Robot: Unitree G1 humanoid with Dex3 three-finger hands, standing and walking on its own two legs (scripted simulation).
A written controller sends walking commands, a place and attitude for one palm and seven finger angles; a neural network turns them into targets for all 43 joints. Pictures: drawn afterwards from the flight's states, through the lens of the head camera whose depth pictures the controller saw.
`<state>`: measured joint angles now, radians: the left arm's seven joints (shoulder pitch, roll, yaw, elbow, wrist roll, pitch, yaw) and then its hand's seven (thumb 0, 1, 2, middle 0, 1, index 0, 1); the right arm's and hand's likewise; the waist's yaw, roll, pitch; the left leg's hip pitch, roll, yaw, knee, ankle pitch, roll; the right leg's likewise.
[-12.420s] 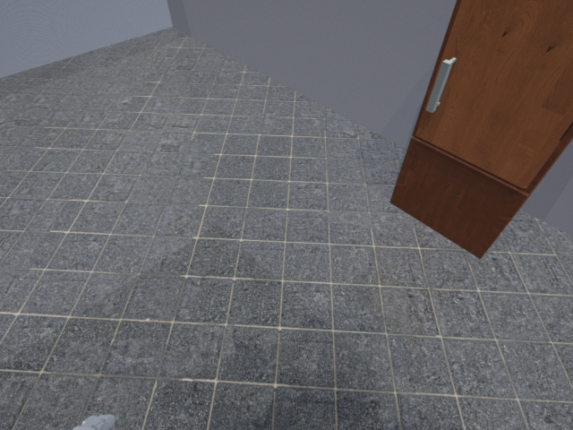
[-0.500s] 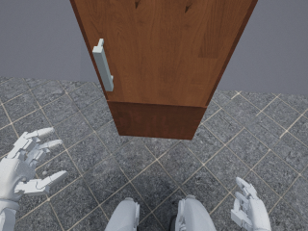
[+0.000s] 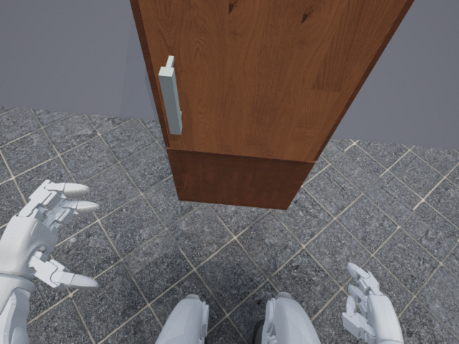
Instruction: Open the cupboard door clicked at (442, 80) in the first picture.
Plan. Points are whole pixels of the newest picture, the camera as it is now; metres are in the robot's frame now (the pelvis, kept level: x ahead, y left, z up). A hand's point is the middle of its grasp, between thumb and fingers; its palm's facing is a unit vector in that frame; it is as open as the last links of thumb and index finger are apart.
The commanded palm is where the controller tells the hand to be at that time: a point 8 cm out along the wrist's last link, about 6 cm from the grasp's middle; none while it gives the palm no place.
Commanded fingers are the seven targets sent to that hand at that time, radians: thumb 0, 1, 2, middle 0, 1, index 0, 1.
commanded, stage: raise the hand with hooked fingers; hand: left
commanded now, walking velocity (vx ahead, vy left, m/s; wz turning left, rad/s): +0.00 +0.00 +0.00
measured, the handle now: (173, 97) +0.59 +0.17 +0.01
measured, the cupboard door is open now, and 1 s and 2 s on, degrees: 0 0 0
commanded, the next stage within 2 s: move the hooked fingers beside the handle in 0.82 s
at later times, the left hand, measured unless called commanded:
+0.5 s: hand (79, 214) +0.30 +0.26 +0.04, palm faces -0.05 -1.00 -0.06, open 14.0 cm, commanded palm +0.27 +0.31 +0.04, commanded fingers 0.00 -0.50 0.30 -0.30 -1.20 -0.30 -1.20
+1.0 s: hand (84, 215) +0.30 +0.26 +0.04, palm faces -0.03 -1.00 -0.05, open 14.0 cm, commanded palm +0.28 +0.30 +0.04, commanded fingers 0.00 -0.50 0.30 -0.30 -1.20 -0.30 -1.20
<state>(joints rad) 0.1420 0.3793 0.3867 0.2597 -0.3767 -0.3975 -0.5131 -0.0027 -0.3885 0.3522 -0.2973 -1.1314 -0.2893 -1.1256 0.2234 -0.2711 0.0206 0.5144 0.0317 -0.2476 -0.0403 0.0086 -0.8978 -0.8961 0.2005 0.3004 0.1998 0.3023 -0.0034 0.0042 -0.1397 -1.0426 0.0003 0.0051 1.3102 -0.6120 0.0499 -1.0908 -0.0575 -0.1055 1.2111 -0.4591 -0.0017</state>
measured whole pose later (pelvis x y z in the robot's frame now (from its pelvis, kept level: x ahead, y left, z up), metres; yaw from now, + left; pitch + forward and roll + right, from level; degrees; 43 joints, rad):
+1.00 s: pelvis +0.01 -0.01 +0.00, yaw +0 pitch +21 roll -3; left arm 0.00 0.41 0.44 0.41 -0.39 -0.40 -0.56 -0.01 -0.50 0.30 -0.31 -1.20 -0.30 -1.20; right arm 0.23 -0.28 0.02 0.52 0.04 -0.19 -0.05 0.01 -0.90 -0.90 0.20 0.30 0.20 0.30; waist -0.02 0.01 -0.15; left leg -1.06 0.02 0.00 1.31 -0.62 0.03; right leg -1.12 -0.04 -0.11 1.21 -0.47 -0.02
